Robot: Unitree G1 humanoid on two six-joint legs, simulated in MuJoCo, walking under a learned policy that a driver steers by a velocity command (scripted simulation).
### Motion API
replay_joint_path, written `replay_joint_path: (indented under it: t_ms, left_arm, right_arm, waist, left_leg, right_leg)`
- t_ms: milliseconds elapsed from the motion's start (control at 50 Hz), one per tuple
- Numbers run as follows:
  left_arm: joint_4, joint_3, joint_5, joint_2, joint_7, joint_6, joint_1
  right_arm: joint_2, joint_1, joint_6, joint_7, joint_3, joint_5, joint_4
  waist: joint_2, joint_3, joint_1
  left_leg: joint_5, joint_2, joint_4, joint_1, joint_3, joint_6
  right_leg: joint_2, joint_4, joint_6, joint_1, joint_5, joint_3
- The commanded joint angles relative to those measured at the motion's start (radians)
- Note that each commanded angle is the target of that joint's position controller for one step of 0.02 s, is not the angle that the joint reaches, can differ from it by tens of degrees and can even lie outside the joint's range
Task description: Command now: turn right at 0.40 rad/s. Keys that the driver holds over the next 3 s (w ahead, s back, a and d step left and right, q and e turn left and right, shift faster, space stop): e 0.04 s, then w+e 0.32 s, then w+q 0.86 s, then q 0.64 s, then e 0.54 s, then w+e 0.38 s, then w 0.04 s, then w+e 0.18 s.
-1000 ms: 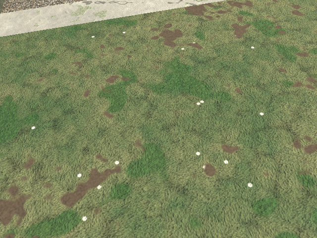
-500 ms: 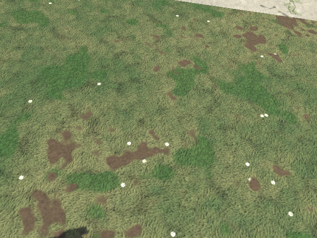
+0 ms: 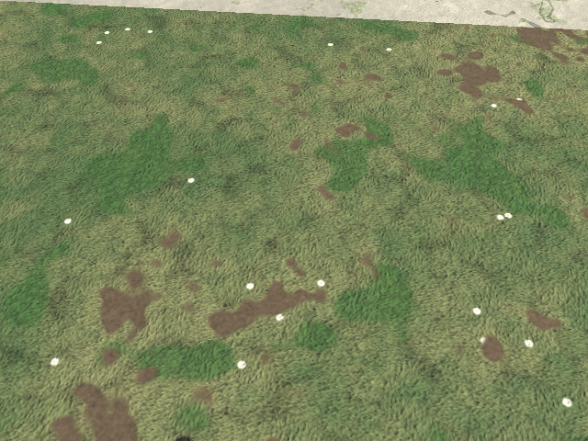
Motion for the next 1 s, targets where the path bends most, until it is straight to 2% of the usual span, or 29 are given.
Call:
replay_joint_path:
  t_ms: [20, 40, 60, 80, 100, 120, 140, 200, 260, 320, 360, 400, 420, 440, 460, 480, 500, 520, 560, 620, 680, 740, 820, 880, 920, 940, 960, 980, 1000]
  left_arm:
    - [-0.115, 0.036, -0.009, 0.142, 0.009, -0.002, -0.078]
    - [-0.129, 0.032, -0.012, 0.127, 0.008, 0.002, -0.083]
    - [-0.134, 0.028, -0.009, 0.109, 0.005, 0.005, -0.065]
    - [-0.148, 0.033, -0.002, 0.123, 0.001, 0.006, -0.08]
    - [-0.151, 0.045, -0.008, 0.142, -0.004, 0.006, -0.086]
    - [-0.147, 0.044, -0.017, 0.131, -0.01, 0.009, -0.082]
    - [-0.148, 0.036, -0.02, 0.111, -0.015, 0.009, -0.091]
    - [-0.166, 0.021, -0.015, 0.083, -0.033, -0.002, -0.135]
    - [-0.189, 0.002, -0.013, 0.046, -0.052, -0.018, -0.175]
    - [-0.195, 0.0, -0.016, 0.059, -0.062, -0.021, -0.173]
    - [-0.193, 0.007, -0.017, 0.078, -0.066, -0.019, -0.147]
    - [-0.138, 0.026, -0.012, 0.093, -0.058, -0.022, 0.012]
    - [-0.101, 0.055, -0.014, 0.148, -0.047, -0.022, 0.166]
    - [-0.098, 0.075, 0.006, 0.279, -0.029, -0.029, 0.28]
    - [-0.114, 0.071, 0.004, 0.282, -0.033, -0.052, 0.275]
    - [-0.106, 0.049, 0.004, 0.217, -0.039, -0.067, 0.239]
    - [-0.1, 0.033, 0.004, 0.163, -0.042, -0.075, 0.196]
    - [-0.101, 0.02, 0.005, 0.124, -0.043, -0.078, 0.134]
    - [-0.097, 0.01, 0.019, 0.093, -0.041, -0.092, 0.068]
    - [-0.063, 0.016, 0.031, 0.095, -0.032, -0.116, 0.087]
    - [-0.036, 0.015, 0.028, 0.097, -0.018, -0.118, 0.092]
    - [-0.008, 0.02, 0.019, 0.119, -0.004, -0.114, 0.123]
    - [0.038, 0.029, 0.009, 0.15, 0.009, -0.089, 0.188]
    - [0.041, 0.038, 0.009, 0.191, 0.026, -0.061, 0.183]
    - [0.031, 0.043, 0.01, 0.217, 0.035, -0.045, 0.161]
    - [0.017, 0.039, 0.002, 0.215, 0.035, -0.049, 0.126]
    - [-0.022, 0.006, 0.031, 0.105, 0.021, -0.071, 0.198]
    - [-0.049, -0.023, 0.023, 0.063, -0.002, -0.113, 0.23]
    - [-0.078, 0.0, -0.013, 0.146, -0.021, -0.142, 0.092]
  right_arm:
    - [-0.105, 0.052, -0.01, 0.003, -0.048, 0.001, -0.074]
    - [-0.132, 0.063, -0.009, 0.004, -0.058, 0.001, -0.075]
    - [-0.163, 0.089, -0.012, 0.007, -0.066, -0.004, -0.076]
    - [-0.163, 0.102, -0.024, 0.005, -0.064, -0.007, -0.084]
    - [-0.152, 0.114, -0.038, 0.002, -0.057, -0.003, -0.088]
    - [-0.145, 0.089, -0.049, -0.002, -0.054, 0.008, -0.088]
    - [-0.148, 0.07, -0.057, -0.005, -0.055, 0.02, -0.086]
    - [-0.161, 0.113, -0.065, -0.008, -0.059, 0.015, -0.069]
    - [-0.187, 0.136, -0.074, 0.002, -0.069, 0.02, -0.046]
    - [-0.224, 0.143, -0.076, 0.018, -0.081, 0.035, -0.026]
    - [-0.234, 0.138, -0.072, 0.027, -0.084, 0.048, -0.015]
    - [-0.203, 0.144, -0.073, 0.032, -0.066, 0.055, 0.007]
    - [-0.149, 0.145, -0.082, 0.034, -0.043, 0.04, 0.009]
    - [-0.052, 0.106, -0.095, 0.036, -0.006, 0.006, -0.066]
    - [-0.117, 0.089, -0.116, 0.033, -0.021, 0.044, -0.068]
    - [-0.171, 0.061, -0.12, 0.038, -0.035, 0.074, -0.073]
    - [-0.177, 0.052, -0.118, 0.041, -0.034, 0.071, -0.069]
    - [-0.168, 0.055, -0.114, 0.039, -0.034, 0.051, -0.052]
    - [-0.154, 0.105, -0.091, 0.045, -0.038, 0.046, -0.018]
    - [-0.112, 0.117, -0.068, 0.042, -0.031, 0.048, 0.006]
    - [-0.086, 0.052, -0.073, 0.045, -0.022, 0.043, -0.011]
    - [-0.051, -0.057, -0.079, 0.066, -0.003, 0.041, -0.039]
    - [-0.035, -0.165, -0.086, 0.098, 0.009, 0.044, -0.094]
    - [-0.074, -0.136, -0.079, 0.11, -0.008, 0.045, -0.113]
    - [-0.143, 0.037, -0.07, 0.101, -0.042, 0.049, -0.088]
    - [-0.194, 0.197, -0.066, 0.084, -0.07, 0.047, -0.058]
    - [-0.284, 0.283, -0.056, 0.063, -0.093, 0.04, -0.041]
    - [-0.287, 0.262, -0.071, 0.063, -0.084, 0.037, -0.063]
    - [-0.217, 0.257, -0.076, 0.061, -0.069, 0.033, -0.064]
  waist:
    - [-0.064, -0.11, -0.032]
    - [0.046, -0.089, -0.027]
    - [0.18, -0.095, -0.032]
    - [0.2, -0.093, -0.048]
    - [0.101, -0.076, -0.046]
    - [0.045, -0.045, -0.029]
    - [0.054, -0.007, -0.03]
    - [0.08, -0.003, -0.071]
    - [0.086, -0.015, -0.092]
    - [0.119, -0.007, -0.089]
    - [0.126, -0.005, -0.064]
    - [0.079, -0.057, 0.029]
    - [0.016, -0.139, 0.108]
    - [-0.28, -0.21, 0.127]
    - [-0.201, -0.263, 0.142]
    - [-0.141, -0.181, 0.13]
    - [-0.137, -0.115, 0.097]
    - [-0.097, -0.073, 0.063]
    - [-0.124, -0.032, 0.005]
    - [-0.068, -0.011, -0.006]
    - [-0.063, 0.017, 0.004]
    - [-0.056, 0.049, 0.048]
    - [-0.041, 0.077, 0.081]
    - [-0.1, -0.004, 0.032]
    - [-0.129, -0.112, -0.072]
    - [-0.087, -0.184, -0.172]
    - [0.138, -0.284, -0.13]
    - [0.191, -0.438, -0.083]
    - [0.079, -0.361, -0.143]
  left_leg:
    - [0.134, 0.083, -0.086, 0.089, -0.069, 0.033]
    - [0.202, 0.167, -0.157, 0.125, -0.161, 0.08]
    - [0.227, 0.325, -0.253, 0.185, -0.332, 0.175]
    - [0.224, 0.468, -0.306, 0.211, -0.467, 0.269]
    - [0.113, 0.488, -0.327, 0.215, -0.493, 0.29]
    - [-0.033, 0.451, -0.344, 0.214, -0.429, 0.253]
    - [-0.104, 0.408, -0.373, 0.22, -0.365, 0.214]
    - [-0.026, 0.339, -0.413, 0.235, -0.195, 0.166]
    - [0.071, 0.327, -0.413, 0.23, -0.071, 0.149]
    - [0.058, 0.333, -0.394, 0.183, -0.001, 0.135]
    - [0.061, 0.355, -0.353, 0.164, 0.021, 0.118]
    - [0.251, 0.321, -0.18, 0.025, 0.089, 0.082]
    - [0.323, 0.263, 0.051, -0.084, 0.171, 0.031]
    - [-0.14, 0.132, 0.484, -0.447, 0.204, -0.066]
    - [-0.248, 0.078, 0.69, -0.592, -0.005, -0.071]
    - [-0.173, 0.13, 0.737, -0.646, -0.051, -0.05]
    - [-0.08, 0.169, 0.706, -0.631, -0.041, -0.029]
    - [0.006, 0.198, 0.653, -0.588, -0.051, -0.025]
    - [0.122, 0.207, 0.602, -0.482, -0.068, -0.031]
    - [0.219, 0.163, 0.551, -0.484, -0.11, -0.055]
    - [0.366, 0.133, 0.355, -0.484, -0.103, -0.06]
    - [0.457, 0.126, 0.171, -0.44, -0.024, -0.045]
    - [0.391, 0.108, 0.041, -0.48, 0.038, 0.0]
    - [0.24, 0.03, 0.035, -0.365, 0.124, 0.054]
    - [0.171, -0.025, 0.018, -0.13, 0.133, 0.111]
    - [0.252, -0.023, -0.081, 0.143, 0.077, 0.158]
    - [0.264, 0.215, -0.043, 0.548, -0.304, 0.28]
    - [0.11, 0.398, -0.194, 0.728, -0.822, 0.439]
    - [0.059, 0.365, -0.27, 0.665, -0.729, 0.374]
  right_leg:
    - [-0.095, -0.046, -0.112, -0.046, 0.239, 0.169]
    - [-0.024, 0.056, -0.062, -0.135, 0.141, 0.081]
    - [0.041, 0.188, -0.026, -0.24, -0.096, -0.017]
    - [0.001, 0.421, -0.01, -0.344, -0.315, -0.034]
    - [-0.035, 0.556, -0.013, -0.412, -0.301, 0.009]
    - [-0.069, 0.579, -0.017, -0.449, -0.225, 0.025]
    - [-0.086, 0.542, -0.014, -0.485, -0.159, 0.021]
    - [-0.09, 0.438, 0.005, -0.444, -0.054, -0.055]
    - [-0.092, 0.265, 0.003, -0.341, -0.024, -0.107]
    - [-0.071, 0.14, -0.018, -0.217, -0.051, -0.164]
    - [-0.051, 0.063, -0.048, -0.139, -0.03, -0.193]
    - [0.029, -0.062, -0.101, 0.175, 0.024, -0.233]
    - [0.003, -0.084, -0.134, 0.404, 0.046, -0.154]
    - [-0.306, -0.217, -0.262, 0.645, -0.042, 0.365]
    - [-0.436, -0.338, -0.38, 0.621, -0.103, 0.643]
    - [-0.42, -0.337, -0.356, 0.563, -0.092, 0.506]
    - [-0.368, -0.334, -0.312, 0.471, -0.062, 0.361]
    - [-0.317, -0.353, -0.277, 0.38, -0.02, 0.263]
    - [-0.26, -0.408, -0.235, 0.258, 0.144, 0.115]
    - [-0.238, -0.432, -0.214, 0.238, 0.379, -0.041]
    - [-0.209, -0.453, -0.18, 0.246, 0.44, -0.148]
    - [-0.211, -0.481, -0.143, 0.265, 0.473, -0.213]
    - [-0.257, -0.42, -0.128, 0.416, 0.641, -0.254]
    - [-0.269, -0.245, -0.113, 0.499, 1.111, -0.29]
    - [-0.265, 0.018, -0.114, 0.465, 1.267, -0.294]
    - [-0.225, 0.256, -0.092, 0.311, 1.119, -0.31]
    - [-0.093, 0.639, -0.043, -0.107, 0.294, -0.289]
    - [0.069, 0.881, -0.026, -0.368, -0.309, -0.064]
    - [0.003, 0.888, -0.045, -0.461, -0.229, 0.036]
